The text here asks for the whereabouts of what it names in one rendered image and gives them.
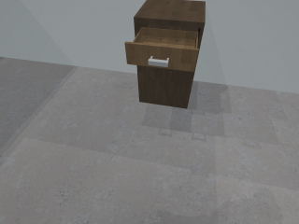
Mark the drawer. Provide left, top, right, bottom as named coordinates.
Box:
left=124, top=27, right=199, bottom=72

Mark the cabinet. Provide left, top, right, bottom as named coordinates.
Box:
left=134, top=0, right=206, bottom=109

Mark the handle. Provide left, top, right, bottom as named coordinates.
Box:
left=148, top=56, right=169, bottom=67

